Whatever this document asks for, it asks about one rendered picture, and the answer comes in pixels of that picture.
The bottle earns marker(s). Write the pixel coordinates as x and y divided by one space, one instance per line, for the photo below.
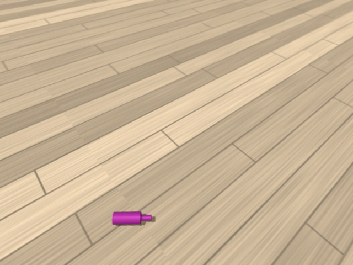
129 217

